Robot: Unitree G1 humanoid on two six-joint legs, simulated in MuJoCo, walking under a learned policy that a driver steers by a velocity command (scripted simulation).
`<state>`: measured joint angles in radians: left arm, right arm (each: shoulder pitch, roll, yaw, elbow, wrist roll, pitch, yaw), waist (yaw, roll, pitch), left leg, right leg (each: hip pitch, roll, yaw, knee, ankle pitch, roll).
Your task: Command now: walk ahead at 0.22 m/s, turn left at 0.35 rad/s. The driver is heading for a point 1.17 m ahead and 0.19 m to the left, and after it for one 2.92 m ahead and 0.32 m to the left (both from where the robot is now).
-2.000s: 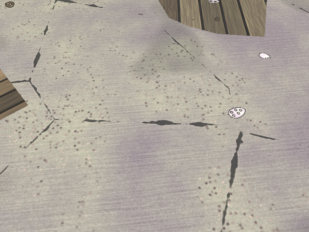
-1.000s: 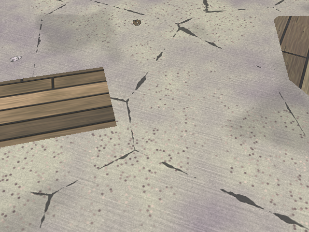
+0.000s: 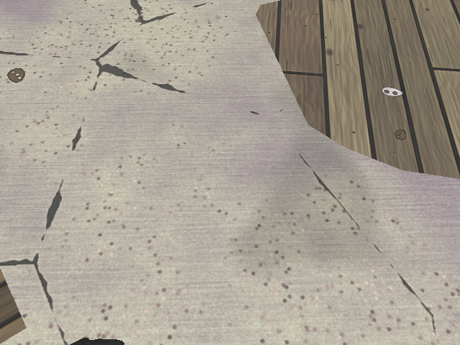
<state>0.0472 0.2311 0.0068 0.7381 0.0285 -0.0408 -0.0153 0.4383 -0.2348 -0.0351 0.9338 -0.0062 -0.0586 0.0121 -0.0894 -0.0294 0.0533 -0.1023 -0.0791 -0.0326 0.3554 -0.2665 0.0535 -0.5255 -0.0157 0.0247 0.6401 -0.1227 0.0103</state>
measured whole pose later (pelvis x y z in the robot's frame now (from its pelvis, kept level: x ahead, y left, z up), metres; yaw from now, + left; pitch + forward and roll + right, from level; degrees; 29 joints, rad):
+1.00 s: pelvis +0.08 +0.00 +0.00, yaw +16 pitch +0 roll +1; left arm 0.27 0.26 0.05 0.81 0.02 0.02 -0.03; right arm 0.29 -0.26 -0.05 0.84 -0.03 -0.01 -0.01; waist -0.01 0.02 -0.01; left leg -0.11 -0.03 0.09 0.35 -0.24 0.05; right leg -0.24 0.01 -0.04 0.62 -0.42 -0.08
